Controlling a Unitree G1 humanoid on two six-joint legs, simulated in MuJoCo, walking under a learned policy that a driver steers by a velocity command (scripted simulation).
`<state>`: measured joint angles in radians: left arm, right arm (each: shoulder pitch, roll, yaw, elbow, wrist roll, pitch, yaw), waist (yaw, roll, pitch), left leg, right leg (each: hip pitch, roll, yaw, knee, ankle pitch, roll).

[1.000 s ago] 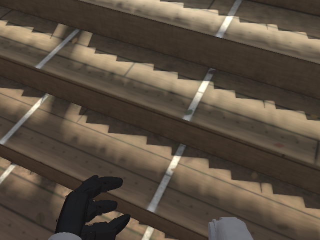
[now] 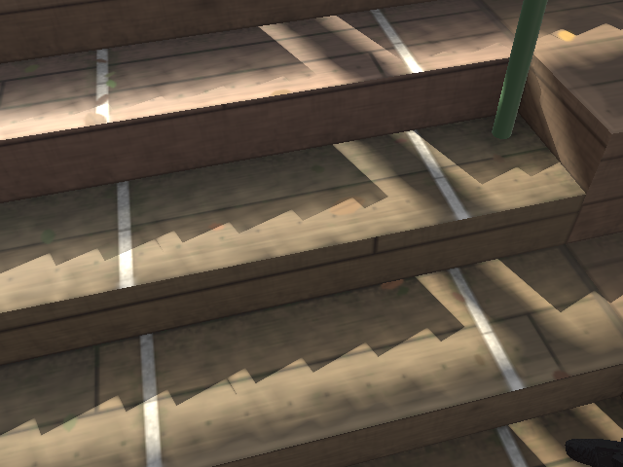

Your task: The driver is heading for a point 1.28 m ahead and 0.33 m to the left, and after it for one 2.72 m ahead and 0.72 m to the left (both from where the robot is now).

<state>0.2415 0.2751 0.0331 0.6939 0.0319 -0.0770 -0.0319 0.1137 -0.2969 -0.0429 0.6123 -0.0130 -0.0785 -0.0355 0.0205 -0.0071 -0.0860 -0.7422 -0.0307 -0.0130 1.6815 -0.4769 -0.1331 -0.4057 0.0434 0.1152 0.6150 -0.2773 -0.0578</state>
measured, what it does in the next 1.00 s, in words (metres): steps on the spot, turning left: left foot, then right foot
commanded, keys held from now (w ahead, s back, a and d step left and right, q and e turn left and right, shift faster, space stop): shift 0.18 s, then q+shift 0.44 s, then w+q+shift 0.20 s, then w+shift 0.18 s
